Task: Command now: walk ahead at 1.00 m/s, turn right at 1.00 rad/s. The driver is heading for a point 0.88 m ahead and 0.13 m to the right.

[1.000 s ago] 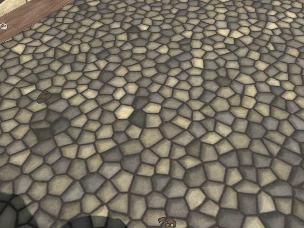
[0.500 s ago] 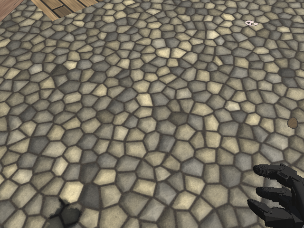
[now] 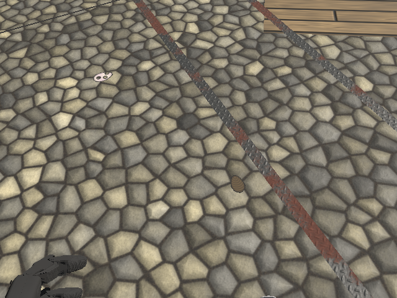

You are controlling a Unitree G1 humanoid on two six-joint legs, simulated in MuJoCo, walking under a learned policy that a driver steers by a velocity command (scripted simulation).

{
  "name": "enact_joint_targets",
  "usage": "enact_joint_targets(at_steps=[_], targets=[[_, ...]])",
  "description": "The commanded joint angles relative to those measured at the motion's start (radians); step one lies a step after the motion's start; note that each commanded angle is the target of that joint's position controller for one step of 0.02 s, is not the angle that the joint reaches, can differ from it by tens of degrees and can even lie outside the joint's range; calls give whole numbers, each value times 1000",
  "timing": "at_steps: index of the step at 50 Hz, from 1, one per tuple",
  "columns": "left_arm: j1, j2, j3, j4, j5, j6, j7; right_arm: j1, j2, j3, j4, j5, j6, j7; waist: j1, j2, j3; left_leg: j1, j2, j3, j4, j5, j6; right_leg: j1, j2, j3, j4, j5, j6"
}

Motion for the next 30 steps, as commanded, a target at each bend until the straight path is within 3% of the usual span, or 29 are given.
enact_joint_targets(at_steps=[1, 2, 3, 4, 5, 6, 7, 8, 9, 10, 11, 12, 13, 14, 15, 17, 19, 22, 24, 25, 26, 27, 28, 29, 30], targets=[[-120, 32, 0, -88, -1, -28, -31, -102, -178, -22, -83, -2, -11, -10, 65, 53, 117, -170, 232, -5, -71, 954, 46, 173, 74, -131, -197, 60, -44], [-114, 58, 13, -88, -3, -30, -34, -74, -211, -29, -79, -4, -3, -18, 86, 91, 70, -128, 241, 4, -5, 1227, 42, 254, 131, -180, -205, 25, -54], [-44, 85, 28, -79, -10, -26, -33, -82, -249, -39, -82, -2, 9, -26, 146, 144, 25, -98, 266, 8, 109, 1485, 45, 337, 171, -203, -200, -40, -66], [120, 131, 55, -42, -17, -15, -29, -120, -274, -46, -99, 0, 21, -29, 244, 190, -59, -116, 289, 4, 301, 1643, 59, 509, 197, -195, -185, -107, -94], [375, 208, 97, 28, -15, 0, -19, -185, -274, -49, -133, 6, 22, -25, 368, 188, -171, -253, 286, -25, 577, 1628, 76, 827, 202, -138, -231, -122, -144], [546, 240, 117, 100, -20, 13, 3, -229, -205, -33, -146, 21, 8, -19, 422, 43, -178, -513, 153, -28, 984, 860, 47, 1119, 143, 3, -370, -47, -195], [461, 281, 102, 84, 4, 8, 8, -143, -5, 27, -201, -12, -37, -1, 233, -327, -192, -861, -19, -148, 1369, -169, 28, 1277, 35, 349, -362, 13, -292], [405, 237, 86, 23, 37, -20, 9, -137, -56, 35, -279, 35, -87, 14, 212, -281, -424, -1048, -27, -380, 1427, -132, 59, 1372, -137, 861, -650, -550, -452], [413, 178, 80, 26, 38, -41, 9, -295, -141, 20, -298, 58, -106, 13, 254, -69, -281, -1073, 24, -393, 1318, -26, 89, 1234, -133, 907, -791, -675, -370], [361, 162, 71, 39, 40, -62, 5, -326, -120, 21, -309, 62, -107, 8, 183, 83, -130, -1047, 52, -392, 1194, 36, 89, 1033, -120, 854, -821, -626, -333], [295, 140, 63, 37, 40, -76, 2, -294, -100, 24, -281, 40, -93, 1, 121, 153, -69, -954, 92, -403, 1115, 67, 69, 868, -78, 760, -804, -514, -310], [238, 131, 59, 30, 45, -80, 10, -245, -98, 19, -262, 24, -75, 2, 71, 133, -33, -880, 112, -413, 1049, 92, 42, 738, -21, 668, -801, -452, -302], [208, 112, 52, 29, 45, -78, 18, -232, -108, 13, -254, 19, -55, 4, 48, 97, 1, -836, 125, -408, 990, 98, 17, 646, 18, 595, -815, -401, -295], [203, 95, 46, 39, 33, -75, 27, -245, -108, 11, -256, 13, -42, 2, 45, 83, 27, -810, 137, -389, 910, 98, -4, 577, 44, 528, -820, -345, -286], [213, 86, 42, 47, 25, -74, 38, -294, -96, 16, -272, 1, -36, 1, 61, 80, 48, -783, 134, -362, 822, 138, -22, 514, 72, 466, -826, -282, -277], [230, 83, 41, 74, 22, -67, 63, -425, -34, 38, -314, -16, -35, 7, 111, 52, 80, -709, 114, -287, 604, 364, -48, 407, 135, 326, -815, -162, -240], [284, 88, 44, 109, 20, -63, 69, -504, 13, 52, -336, -11, -40, 22, 179, 23, 55, -551, 80, -238, 428, 599, -48, 338, 151, 271, -814, -198, -189], [358, 86, 45, 155, 5, -69, 62, -571, -41, 30, -362, 29, -46, 27, 230, -37, 49, -576, 80, -280, 292, 633, -32, 516, 87, 328, -778, -245, -170], [387, 84, 47, 184, 7, -56, 67, -581, -75, 15, -368, 37, -50, 30, 226, -53, 54, -645, 86, -285, 241, 562, -8, 700, 33, 359, -726, -125, -157], [387, 97, 52, 193, 14, -47, 69, -536, -96, 2, -360, 38, -53, 30, 195, -70, 31, -630, 73, -271, 244, 493, 9, 779, 9, 361, -675, 60, -147], [370, 115, 55, 193, 30, -38, 66, -423, -130, -20, -339, 42, -53, 25, 129, -90, -41, -534, 49, -244, 267, 415, 37, 836, 3, 353, -564, 324, -128], [325, 133, 54, 184, 56, -32, 56, -243, -164, -41, -309, 53, -45, 15, 11, -105, -157, -335, 44, -212, 311, 358, 68, 807, 26, 312, -368, 530, -98], [275, 76, 31, 152, 78, -36, 52, 25, -188, -43, -264, 45, -33, 3, -109, -62, -334, 45, 160, -352, 436, 224, 103, 572, 56, 291, -9, 405, -71], [529, -88, -13, 149, 13, -59, 40, 74, -282, -59, -199, 14, -33, 29, 50, 514, -517, 358, 411, -1001, 170, -267, 304, 218, 244, 224, 404, -442, 0], [458, 5, -14, 170, -25, -61, 46, 78, -158, -37, -209, 17, -36, 38, -12, 438, -444, 333, 419, -1196, 7, -511, 278, 84, 185, 221, 467, -436, -11]])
